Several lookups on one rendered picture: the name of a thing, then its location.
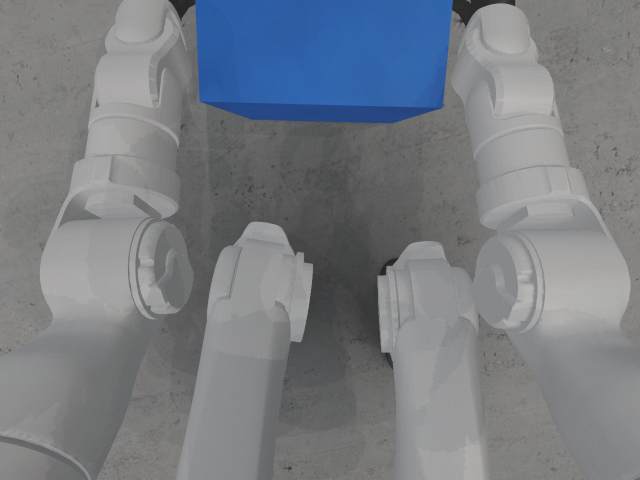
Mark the robot right forearm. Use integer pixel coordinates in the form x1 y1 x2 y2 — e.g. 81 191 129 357
451 3 630 301

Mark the right robot thigh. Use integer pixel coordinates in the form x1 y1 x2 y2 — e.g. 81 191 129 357
377 258 492 480

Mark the right robot upper arm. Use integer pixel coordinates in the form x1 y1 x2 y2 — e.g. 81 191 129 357
471 228 640 480

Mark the right robot shin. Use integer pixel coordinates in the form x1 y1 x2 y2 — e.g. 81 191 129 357
390 241 479 355

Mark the robot left forearm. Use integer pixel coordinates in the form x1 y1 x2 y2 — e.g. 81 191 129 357
40 0 193 306

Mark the carton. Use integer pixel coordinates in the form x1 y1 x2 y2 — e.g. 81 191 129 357
195 0 453 123

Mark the right robot hand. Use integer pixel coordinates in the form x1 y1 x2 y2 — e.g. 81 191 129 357
452 0 515 28

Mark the left robot hand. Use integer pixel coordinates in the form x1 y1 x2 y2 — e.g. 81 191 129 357
169 0 195 20

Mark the left robot upper arm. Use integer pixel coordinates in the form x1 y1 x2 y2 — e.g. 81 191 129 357
0 216 194 480

